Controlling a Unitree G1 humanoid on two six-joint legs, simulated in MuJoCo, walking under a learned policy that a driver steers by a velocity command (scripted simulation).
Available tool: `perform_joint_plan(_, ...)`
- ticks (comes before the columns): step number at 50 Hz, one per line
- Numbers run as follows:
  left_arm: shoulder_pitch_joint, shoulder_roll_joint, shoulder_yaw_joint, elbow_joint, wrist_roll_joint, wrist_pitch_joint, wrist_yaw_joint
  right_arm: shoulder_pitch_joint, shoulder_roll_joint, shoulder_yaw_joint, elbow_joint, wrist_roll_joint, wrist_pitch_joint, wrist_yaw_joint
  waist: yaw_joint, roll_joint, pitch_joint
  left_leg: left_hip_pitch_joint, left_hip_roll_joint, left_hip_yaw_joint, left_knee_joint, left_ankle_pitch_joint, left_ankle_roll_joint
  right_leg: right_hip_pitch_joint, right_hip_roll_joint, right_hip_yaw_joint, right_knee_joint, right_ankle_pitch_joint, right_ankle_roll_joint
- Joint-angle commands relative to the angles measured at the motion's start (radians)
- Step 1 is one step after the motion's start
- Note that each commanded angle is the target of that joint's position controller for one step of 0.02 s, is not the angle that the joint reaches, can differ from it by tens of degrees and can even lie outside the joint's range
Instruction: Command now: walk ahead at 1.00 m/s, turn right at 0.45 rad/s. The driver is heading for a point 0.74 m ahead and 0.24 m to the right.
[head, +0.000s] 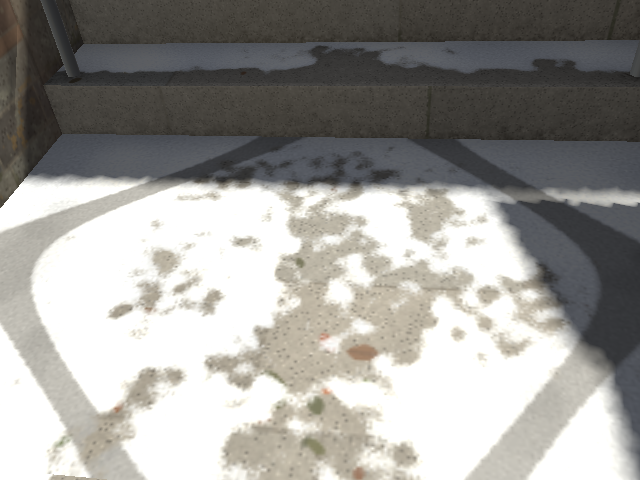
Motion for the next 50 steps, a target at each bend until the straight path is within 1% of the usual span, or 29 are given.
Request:
perform_joint_plan(1, -0.001, -0.212, -0.099, -0.183, -0.018, 0.038, 0.009, -0.290, 0.180, 0.096, -0.047, -0.030, -0.020, 0.025, 0.221, 0.050, 0.314, -0.406, 0.190, 0.002, -0.521, 0.361, -0.009, -0.140, -0.043, -0.063, 0.051, -0.001, 0.027)
perform_joint_plan(5, -0.200, -0.115, -0.113, -0.253, 0.027, 0.053, 0.049, -0.070, -0.003, 0.093, -0.009, 0.028, -0.037, -0.024, 0.129, -0.024, 0.188, -0.369, 0.155, 0.078, -0.724, 0.443, 0.051, 0.102, -0.080, -0.299, -0.394, 0.147, 0.097)
perform_joint_plan(7, -0.149, 0.036, -0.052, -0.262, 0.051, 0.025, 0.019, 0.012, -0.164, 0.062, -0.042, 0.061, -0.074, -0.056, 0.173, 0.044, -0.094, -0.197, 0.164, 0.107, -0.612, 1.533, 0.060, 0.664, 0.015, -0.436, -0.682, 0.058, 0.089)
perform_joint_plan(9, -0.087, 0.167, 0.025, -0.213, 0.053, 0.040, 0.004, 0.028, -0.336, 0.004, -0.097, 0.052, -0.048, -0.099, 0.213, 0.171, -0.218, 0.269, 0.251, 0.054, -0.320, 2.277, 0.084, 0.628, 0.117, -0.464, -0.842, -0.310, 0.071)
perform_joint_plan(10, 0.044, 0.200, 0.044, -0.183, 0.057, 0.049, -0.023, -0.072, -0.375, -0.023, -0.144, 0.046, -0.025, -0.097, 0.255, 0.235, -0.179, 0.415, 0.291, -0.009, -0.051, 2.101, 0.102, 0.622, 0.098, -0.324, -1.192, -0.399, 0.031)
perform_joint_plan(11, 0.163, 0.297, 0.071, -0.129, 0.082, 0.054, -0.043, -0.095, -0.266, -0.013, -0.241, 0.036, -0.048, -0.096, 0.211, 0.018, -0.153, 0.212, 0.212, -0.090, 0.267, 1.720, 0.106, 0.787, 0.052, -0.007, -1.345, -0.291, -0.039)
perform_joint_plan(12, 0.093, 0.322, 0.081, -0.108, 0.068, 0.065, -0.036, -0.120, -0.070, 0.020, -0.325, 0.012, -0.088, -0.047, 0.051, -0.377, -0.126, -0.170, -0.082, -0.200, 0.665, 0.398, 0.044, 0.906, -0.046, 0.547, -1.789, -0.516, -0.172)
perform_joint_plan(13, 0.118, 0.159, 0.040, -0.086, 0.085, 0.051, -0.007, -0.198, -0.017, 0.015, -0.403, 0.009, -0.127, -0.011, 0.021, -0.397, -0.093, -0.390, -0.126, -0.373, 1.007, 0.326, 0.088, 0.920, -0.095, 0.791, -1.962, -0.654, -0.151)
perform_joint_plan(14, 0.214, 0.028, 0.003, -0.027, 0.087, 0.036, 0.000, -0.329, 0.035, 0.031, -0.484, -0.003, -0.141, 0.010, 0.030, -0.304, 0.061, -0.563, -0.117, -0.375, 1.269, 0.284, 0.132, 0.814, -0.075, 0.749, -1.934, -0.586, -0.087)
perform_joint_plan(16, 0.294, -0.060, -0.009, 0.042, 0.049, 0.014, -0.002, -0.357, 0.131, 0.079, -0.560, -0.024, -0.138, 0.035, -0.042, -0.020, 0.175, -0.794, -0.084, -0.340, 1.431, 0.119, 0.151, 0.797, -0.026, 0.494, -1.791, -0.277, -0.043)
perform_joint_plan(17, 0.270, -0.065, -0.005, 0.053, 0.044, 0.016, -0.005, -0.297, 0.201, 0.114, -0.567, -0.024, -0.131, 0.039, -0.095, 0.041, 0.151, -0.822, -0.056, -0.331, 1.418, 0.117, 0.142, 0.800, 0.013, 0.372, -1.758, -0.248, -0.019)
perform_joint_plan(20, 0.078, 0.012, 0.012, -0.029, 0.028, 0.004, 0.009, -0.280, 0.063, 0.095, -0.585, 0.006, -0.118, 0.005, -0.169, 0.115, 0.192, -0.641, 0.021, -0.261, 0.875, 0.155, 0.066, 0.600, 0.049, 0.271, -1.940, -0.231, -0.007)
perform_joint_plan(23, 0.132, 0.073, 0.034, -0.027, 0.005, -0.021, 0.054, -0.479, 0.017, 0.092, -0.664, -0.002, -0.132, -0.053, -0.081, 0.070, 0.195, -0.316, 0.044, -0.172, 0.349, 0.341, -0.015, 0.456, 0.030, 0.232, -2.102, -0.081, -0.017)
perform_joint_plan(27, 0.167, 0.169, 0.068, -0.026, 0.011, -0.008, 0.098, -0.381, -0.118, 0.002, -0.627, 0.116, -0.110, -0.074, -0.115, -0.127, 0.016, 0.180, -0.058, -0.217, -0.140, 0.491, -0.130, 0.667, 0.025, 0.274, -2.017, 0.022, 0.029)
perform_joint_plan(29, 0.077, 0.190, 0.081, -0.059, 0.037, 0.022, 0.096, -0.169, -0.200, -0.061, -0.566, 0.155, -0.097, -0.081, -0.245, -0.143, -0.037, 0.338, -0.043, -0.231, -0.211, 0.369, -0.131, 0.777, 0.058, 0.237, -1.667, 0.323, 0.114)
perform_joint_plan(30, 0.048, 0.146, 0.070, -0.100, 0.081, 0.025, 0.080, 0.059, -0.224, -0.082, -0.497, 0.165, -0.085, -0.088, -0.299, -0.091, -0.152, 0.578, 0.052, -0.300, -0.155, 0.250, -0.094, 0.701, 0.051, 0.188, -1.361, 0.372, 0.148)
perform_joint_plan(31, 0.093, -0.007, 0.028, -0.149, 0.122, 0.006, 0.061, 0.218, -0.221, -0.072, -0.443, 0.110, -0.075, -0.083, -0.270, 0.165, -0.227, 0.818, 0.185, -0.450, -0.108, 0.064, -0.046, 0.518, 0.055, 0.122, -1.060, -0.205, 0.124)
perform_joint_plan(32, 0.210, -0.105, -0.001, -0.196, 0.076, -0.010, 0.054, 0.199, -0.287, -0.066, -0.448, 0.024, -0.079, -0.073, -0.164, 0.637, -0.171, 0.852, 0.349, -0.932, -0.346, 0.251, 0.071, 0.247, 0.102, 0.030, -0.755, -0.467, 0.138)
perform_joint_plan(33, 0.270, -0.016, 0.013, -0.191, -0.018, -0.024, 0.060, 0.084, -0.257, -0.081, -0.464, 0.008, -0.087, -0.077, -0.118, 0.625, -0.108, 0.785, 0.477, -1.282, -0.523, -0.194, 0.235, 0.036, 0.001, -0.025, -0.592, -0.284, 0.133)
perform_joint_plan(34, 0.081, 0.058, 0.022, -0.215, -0.001, -0.013, 0.071, 0.049, -0.136, -0.068, -0.439, 0.029, -0.087, -0.082, -0.175, 0.354, 0.037, 0.643, 0.422, -1.157, -0.539, -0.149, 0.249, 0.006, -0.029, -0.077, -0.492, -0.212, 0.151)
perform_joint_plan(36, -0.079, 0.050, 0.026, -0.286, 0.041, 0.016, 0.067, -0.019, -0.066, -0.031, -0.379, 0.013, -0.093, -0.068, -0.110, 0.017, 0.146, 0.330, 0.345, -0.782, -0.468, 0.401, 0.209, 0.149, -0.076, -0.078, -0.474, -0.240, 0.169)
perform_joint_plan(39, -0.056, 0.036, 0.025, -0.314, 0.014, 0.041, 0.046, -0.126, -0.008, 0.001, -0.297, 0.051, -0.098, -0.062, 0.017, 0.035, 0.250, 0.079, 0.254, -0.462, -0.489, 0.651, 0.108, 0.246, -0.136, -0.042, -0.807, -0.311, 0.189)
perform_joint_plan(40, -0.098, 0.052, 0.024, -0.323, 0.031, 0.032, 0.044, -0.161, -0.051, -0.007, -0.288, 0.056, -0.094, -0.065, 0.022, 0.003, 0.251, 0.010, 0.220, -0.391, -0.526, 0.711, 0.105, 0.302, -0.128, -0.087, -0.978, -0.227, 0.196)
perform_joint_plan(42, -0.103, 0.047, 0.015, -0.312, 0.086, 0.003, 0.024, -0.204, -0.203, -0.043, -0.289, 0.047, -0.089, -0.076, 0.021, -0.047, 0.153, -0.117, 0.141, -0.255, -0.522, 0.759, 0.102, 0.602, -0.118, -0.160, -1.369, 0.089, 0.192)
perform_joint_plan(44, -0.126, 0.078, 0.024, -0.299, 0.069, 0.000, 0.015, -0.136, -0.291, -0.060, -0.258, 0.071, -0.095, -0.064, -0.001, 0.011, 0.048, -0.037, 0.180, -0.275, -0.522, 0.827, 0.132, 0.777, -0.057, -0.182, -1.502, 0.237, 0.200)
perform_joint_plan(47, 0.037, 0.174, 0.060, -0.264, 0.087, 0.008, 0.044, -0.050, -0.239, -0.044, -0.211, 0.093, -0.063, -0.055, 0.105, 0.092, -0.031, 0.120, 0.054, -0.154, -0.203, 0.778, 0.023, 1.003, -0.019, -0.178, -1.789, 0.367, 0.159)
perform_joint_plan(48, 0.107, 0.247, 0.081, -0.230, 0.116, 0.003, 0.060, 0.025, -0.170, -0.026, -0.231, 0.065, -0.058, -0.050, 0.093, -0.025, -0.075, -0.074, 0.009, -0.144, 0.052, 0.394, -0.032, 1.234, -0.117, -0.093, -1.711, 0.739, 0.141)
perform_joint_plan(49, 0.116, 0.342, 0.081, -0.248, 0.146, 0.006, 0.076, 0.171, -0.099, 0.008, -0.225, 0.018, -0.052, -0.039, 0.012, -0.246, -0.228, -0.223, -0.043, -0.205, 0.446, -0.242, -0.079, 1.389, -0.444, 0.273, -1.609, 1.476, -0.007)
perform_joint_plan(50, 0.133, 0.264, 0.061, -0.243, 0.127, 0.004, 0.066, 0.270, -0.141, 0.013, -0.196, 0.050, -0.044, -0.027, 0.022, -0.235, -0.453, -0.230, -0.043, -0.428, 0.578, -0.229, -0.079, 1.439, -0.541, 0.461, -1.680, 1.350, -0.161)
